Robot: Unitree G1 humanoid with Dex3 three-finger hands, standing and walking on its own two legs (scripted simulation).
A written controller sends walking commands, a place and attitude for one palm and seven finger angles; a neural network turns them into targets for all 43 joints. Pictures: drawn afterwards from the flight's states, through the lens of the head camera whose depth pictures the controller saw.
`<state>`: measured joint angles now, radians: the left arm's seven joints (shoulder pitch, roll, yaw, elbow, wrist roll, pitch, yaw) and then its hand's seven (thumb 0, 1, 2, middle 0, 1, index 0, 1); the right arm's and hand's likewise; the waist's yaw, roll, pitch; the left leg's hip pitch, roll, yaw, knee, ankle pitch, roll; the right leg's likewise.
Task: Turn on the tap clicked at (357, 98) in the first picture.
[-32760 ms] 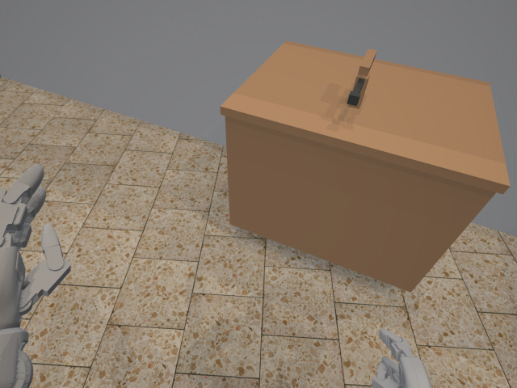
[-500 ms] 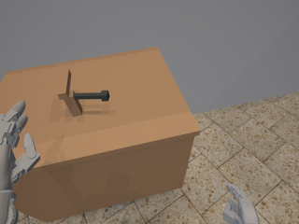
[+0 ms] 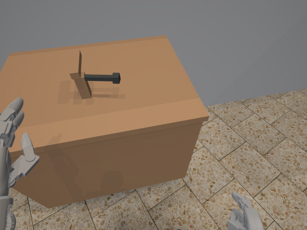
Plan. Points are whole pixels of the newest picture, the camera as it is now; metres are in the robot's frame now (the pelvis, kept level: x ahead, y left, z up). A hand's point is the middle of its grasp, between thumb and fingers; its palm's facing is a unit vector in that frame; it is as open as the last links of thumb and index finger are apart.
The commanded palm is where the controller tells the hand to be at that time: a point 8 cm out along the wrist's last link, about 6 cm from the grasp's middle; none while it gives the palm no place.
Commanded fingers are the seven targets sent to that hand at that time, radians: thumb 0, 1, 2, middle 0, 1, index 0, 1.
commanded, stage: step back with the hand held close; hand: left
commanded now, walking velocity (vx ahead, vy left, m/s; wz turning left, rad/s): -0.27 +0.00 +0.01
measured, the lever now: (116, 78) +0.59 +0.18 +0.04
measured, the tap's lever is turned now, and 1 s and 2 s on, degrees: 75 75 75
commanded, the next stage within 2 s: stop stepping back and stand still in 0.88 s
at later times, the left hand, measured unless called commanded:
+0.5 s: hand (5, 189) +0.15 +0.26 +0.17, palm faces +0.47 -0.75 -0.46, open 7.4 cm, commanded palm +0.09 +0.29 +0.18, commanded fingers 0.00 0.90 0.90 -0.20 -0.30 -0.20 -0.30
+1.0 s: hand out of the picture +0.10 +0.18 +0.16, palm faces +0.23 -0.86 -0.46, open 7.4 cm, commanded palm +0.03 +0.23 +0.18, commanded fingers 0.00 0.90 0.90 -0.20 -0.30 -0.20 -0.30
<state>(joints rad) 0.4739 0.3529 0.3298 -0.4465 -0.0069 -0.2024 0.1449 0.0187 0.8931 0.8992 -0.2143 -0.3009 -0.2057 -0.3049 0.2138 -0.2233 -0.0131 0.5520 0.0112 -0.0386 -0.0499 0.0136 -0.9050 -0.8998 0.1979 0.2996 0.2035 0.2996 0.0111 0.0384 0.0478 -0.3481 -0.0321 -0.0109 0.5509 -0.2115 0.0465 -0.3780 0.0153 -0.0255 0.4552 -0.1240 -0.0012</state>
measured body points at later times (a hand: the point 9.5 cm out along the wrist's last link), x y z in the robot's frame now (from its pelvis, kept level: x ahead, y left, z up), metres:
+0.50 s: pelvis -0.04 -0.01 -0.01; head -0.02 +0.01 +0.44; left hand +0.12 +0.29 +0.19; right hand +0.14 -0.23 -0.09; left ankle +0.06 +0.10 -0.73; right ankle +0.00 -0.13 -0.71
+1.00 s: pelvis -0.14 -0.04 +0.01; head -0.09 -0.03 +0.46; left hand +0.08 +0.23 +0.19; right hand +0.03 -0.29 -0.06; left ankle -0.09 +0.05 -0.73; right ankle -0.14 -0.15 -0.70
